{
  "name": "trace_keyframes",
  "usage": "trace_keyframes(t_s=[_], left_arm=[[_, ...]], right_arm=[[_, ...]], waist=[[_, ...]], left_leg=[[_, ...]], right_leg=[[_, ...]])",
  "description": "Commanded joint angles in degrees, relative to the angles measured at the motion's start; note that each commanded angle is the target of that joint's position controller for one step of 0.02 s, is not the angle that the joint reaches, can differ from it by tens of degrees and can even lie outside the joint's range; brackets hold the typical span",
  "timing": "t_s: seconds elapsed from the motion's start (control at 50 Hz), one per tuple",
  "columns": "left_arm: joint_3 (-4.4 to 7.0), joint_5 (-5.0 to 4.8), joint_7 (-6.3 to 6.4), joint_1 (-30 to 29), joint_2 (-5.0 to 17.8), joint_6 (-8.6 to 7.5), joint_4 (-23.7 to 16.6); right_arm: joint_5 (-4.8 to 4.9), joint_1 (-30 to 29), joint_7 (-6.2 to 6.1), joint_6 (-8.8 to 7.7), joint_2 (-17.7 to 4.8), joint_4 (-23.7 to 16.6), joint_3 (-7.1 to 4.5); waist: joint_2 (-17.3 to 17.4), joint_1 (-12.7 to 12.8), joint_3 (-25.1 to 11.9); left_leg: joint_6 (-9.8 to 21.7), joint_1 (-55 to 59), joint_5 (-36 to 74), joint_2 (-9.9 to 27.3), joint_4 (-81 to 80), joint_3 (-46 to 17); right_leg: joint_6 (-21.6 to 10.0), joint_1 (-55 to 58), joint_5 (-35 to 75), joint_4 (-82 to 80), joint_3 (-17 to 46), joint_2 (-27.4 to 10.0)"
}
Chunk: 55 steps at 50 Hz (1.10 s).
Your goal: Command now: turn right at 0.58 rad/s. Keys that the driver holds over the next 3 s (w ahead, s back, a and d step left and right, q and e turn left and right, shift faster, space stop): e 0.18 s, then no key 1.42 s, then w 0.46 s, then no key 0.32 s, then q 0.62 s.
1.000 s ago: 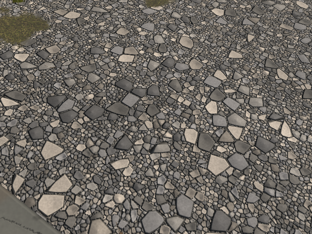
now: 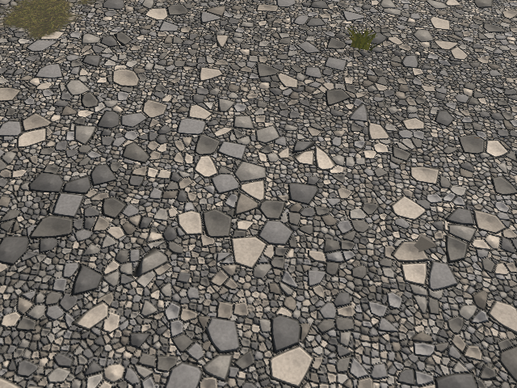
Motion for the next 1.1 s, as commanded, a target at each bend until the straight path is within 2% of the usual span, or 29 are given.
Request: trace_keyframes(t_s=[0.02,0.06,0.08,0.1,0.12,0.14,0.16,0.18,0.2,0.22,0.24,0.28,0.36,0.44,0.5,0.54,0.56,0.58,0.6,0.62,0.64,0.66,0.7,0.76,0.8,1.1], left_arm=[[0.56,-0.36,0.00,-1.88,3.69,-1.11,-5.21],[0.31,-0.26,0.07,1.10,2.79,-1.71,-4.66],[0.28,0.23,0.32,3.68,2.69,-2.21,-3.97],[0.84,1.16,1.00,5.57,5.13,-2.84,-3.38],[2.49,1.17,1.45,5.31,12.99,-3.29,-5.68],[4.00,1.35,1.78,9.02,15.87,-3.43,-5.12],[3.04,1.18,2.14,6.69,12.56,-3.63,-4.64],[2.09,0.66,2.35,2.56,9.38,-3.72,-4.98],[1.46,0.63,2.55,-1.11,7.67,-3.92,-5.64],[0.88,0.42,2.84,-1.42,6.34,-4.36,-5.67],[0.31,0.35,2.80,-0.45,5.12,-4.69,-5.15],[-0.01,0.35,2.72,1.41,4.57,-5.17,-4.11],[-0.29,0.64,2.87,3.65,4.31,-5.25,-2.76],[-0.54,1.13,2.86,4.00,4.25,-5.15,-1.85],[-0.73,1.43,2.81,3.02,4.26,-5.03,-1.25],[-1.14,1.03,3.10,1.51,3.67,-4.99,-0.80],[-1.61,0.52,3.43,0.45,2.88,-5.12,-0.57],[-2.41,0.40,3.56,1.61,0.98,-5.67,-0.30],[-2.66,0.22,3.40,4.77,-0.30,-6.04,0.00],[-2.81,0.57,3.60,4.68,0.06,-5.64,1.57],[-2.81,1.18,3.67,3.47,0.81,-5.42,2.17],[-2.52,1.29,3.64,2.00,1.84,-5.36,2.83],[-2.44,1.09,3.41,1.11,2.27,-5.38,3.53],[-2.94,0.72,3.76,1.45,1.16,-5.66,5.75],[-3.10,0.69,3.97,1.19,0.86,-5.60,7.14],[-3.64,0.56,4.76,1.38,1.55,-5.49,16.88]], right_arm=[[-0.27,-1.38,0.29,-0.17,-10.48,-3.50,-3.04],[0.32,-2.25,0.52,0.21,-11.07,-3.30,-3.23],[0.72,-2.68,0.54,0.36,-11.06,-3.09,-3.25],[0.72,-0.79,0.80,0.49,-9.78,-2.54,-3.15],[0.07,-0.22,0.93,0.98,-4.82,-5.41,-1.84],[-0.68,-6.06,0.08,1.78,-8.17,-6.72,-2.24],[0.31,-5.72,0.12,1.93,-8.46,-6.39,-2.36],[1.03,-4.39,0.24,1.59,-9.23,-5.18,-2.58],[0.81,-3.04,0.22,1.31,-9.97,-3.78,-2.92],[0.15,-1.25,0.31,1.41,-10.33,-2.27,-3.07],[0.04,-0.31,0.46,1.63,-10.22,-1.36,-3.07],[0.58,-0.52,0.78,2.22,-8.96,-0.86,-2.71],[0.94,-2.24,0.98,3.01,-7.66,-0.45,-2.07],[0.93,-3.78,0.72,2.83,-6.60,-0.37,-1.37],[1.42,-3.30,0.20,2.38,-6.03,-0.18,-0.88],[1.45,-0.85,-0.25,1.80,-4.89,0.74,-0.38],[1.06,0.75,-0.47,1.21,-3.87,1.35,0.15],[0.23,1.23,-0.86,0.36,-5.19,1.33,0.27],[0.07,-1.78,-1.02,-0.34,-9.28,0.48,-0.17],[0.98,-4.62,-0.37,-0.57,-7.69,0.60,0.26],[1.15,-5.48,0.13,-0.82,-5.85,0.57,0.92],[1.21,-5.24,0.33,-0.98,-5.32,0.85,1.16],[1.26,-3.49,0.02,-1.19,-5.70,2.10,1.34],[1.24,-3.16,-0.08,-1.29,-5.47,3.02,1.57],[1.15,-3.54,-0.06,-1.36,-5.27,3.63,1.79],[1.20,-3.35,-0.09,-1.67,-5.67,12.25,2.41]], waist=[[11.41,-0.23,-4.96],[10.72,1.77,-6.03],[9.60,3.37,-6.05],[1.49,3.73,-4.90],[-13.73,2.44,-3.23],[-8.70,6.89,-1.72],[-6.58,4.08,-1.03],[-5.02,1.80,-0.05],[-5.15,0.34,-1.13],[-6.16,0.41,-2.86],[-5.22,0.41,-4.91],[-3.72,0.82,-6.19],[-5.05,2.47,-4.71],[-5.38,3.52,-3.28],[-5.60,3.28,-3.20],[-4.50,1.38,-3.80],[-3.15,-0.06,-4.46],[-0.33,0.41,-6.39],[6.42,4.00,-5.96],[7.88,3.78,-5.57],[8.01,3.26,-4.82],[7.34,2.15,-3.49],[7.05,1.52,-3.44],[3.86,1.34,-3.90],[2.97,1.25,-3.64],[2.07,1.45,-2.92]], left_leg=[[8.92,3.88,8.48,14.26,-6.52,-10.72],[6.88,2.79,10.90,13.82,-2.56,-8.36],[3.95,-0.42,9.07,12.88,1.18,-5.96],[-0.59,-7.67,1.19,9.92,10.55,-2.02],[-5.94,-25.74,-24.82,0.63,24.94,1.74],[-6.21,-27.05,-24.98,-1.71,31.98,-8.18],[-6.34,-26.32,-19.73,-0.46,35.32,-10.82],[-6.22,-24.86,-13.80,0.11,34.96,-11.59],[-6.15,-23.68,-10.17,-0.02,34.78,-11.02],[-6.43,-21.96,-8.39,-0.39,36.44,-10.03],[-6.60,-20.27,-7.96,-0.71,37.65,-9.95],[-6.56,-19.19,-7.40,-0.91,36.84,-9.82],[-5.91,-18.33,-7.39,-0.75,29.00,-10.09],[-4.51,-12.55,-9.95,-1.29,19.16,-9.87],[-3.36,-6.36,-11.50,-2.50,11.71,-9.17],[-2.17,-0.34,-6.56,-2.86,1.99,-8.83],[-1.53,5.86,1.58,-1.91,-6.07,-9.75],[-0.71,13.12,6.76,3.02,-8.24,-14.63],[1.54,13.97,16.67,8.57,-6.27,-21.02],[3.69,7.62,18.74,8.92,-5.54,-20.42],[2.74,5.87,14.20,6.82,-6.06,-18.88],[1.29,5.20,10.78,4.61,-6.42,-17.05],[0.33,5.64,9.83,3.07,-6.82,-15.85],[0.66,7.43,10.19,3.28,-6.53,-15.86],[0.81,7.24,9.28,3.28,-6.91,-15.97],[1.19,7.23,5.84,2.87,-10.24,-17.06]], right_leg=[[-1.39,1.58,-1.52,-6.63,-3.20,0.61],[-2.87,6.54,3.41,-16.00,-4.55,1.16],[-3.98,11.44,9.06,-24.17,-3.97,1.52],[-5.48,16.62,10.31,-32.65,6.11,-2.63],[-10.91,21.92,21.18,-34.80,32.17,-20.51],[-17.22,14.71,32.37,-33.08,32.28,-21.88],[-17.40,13.95,32.45,-32.96,27.14,-18.74],[-15.39,11.99,29.21,-33.69,22.66,-14.74],[-13.53,12.76,29.91,-33.58,19.33,-11.74],[-13.30,13.55,37.08,-32.72,17.07,-10.34],[-13.20,14.35,41.79,-31.97,15.82,-9.90],[-12.92,15.55,43.08,-31.79,15.04,-9.72],[-12.83,17.19,36.03,-33.15,16.65,-9.86],[-13.42,14.82,30.52,-32.87,17.94,-9.97],[-13.67,11.86,31.61,-31.32,19.07,-9.75],[-12.52,10.38,32.22,-29.71,19.68,-8.99],[-10.65,7.88,31.29,-28.91,19.30,-8.10],[-7.92,4.16,26.79,-28.12,18.41,-6.90],[-6.13,1.99,19.28,-27.23,13.97,-1.85],[-5.16,7.34,13.55,-30.06,11.48,0.47],[-4.93,9.92,15.28,-31.42,11.86,0.10],[-5.04,10.30,18.14,-31.50,12.18,-0.28],[-5.13,11.00,22.16,-30.92,12.32,-1.17],[-4.40,10.05,22.09,-31.54,12.11,-1.34],[-4.03,10.03,21.73,-31.91,12.05,-1.43],[-3.41,10.73,22.10,-33.14,11.42,-2.99]])
Next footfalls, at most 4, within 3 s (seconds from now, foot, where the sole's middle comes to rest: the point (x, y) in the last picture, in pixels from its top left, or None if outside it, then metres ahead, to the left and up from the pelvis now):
0.10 right None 0.00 -0.11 -0.78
0.58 left None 0.05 0.08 -0.78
1.94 right None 0.07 -0.12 -0.78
2.52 left None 0.50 -0.06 -0.95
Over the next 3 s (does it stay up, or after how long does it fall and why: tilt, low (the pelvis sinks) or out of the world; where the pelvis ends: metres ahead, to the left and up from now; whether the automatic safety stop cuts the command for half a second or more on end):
stays up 0.43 -0.14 -0.18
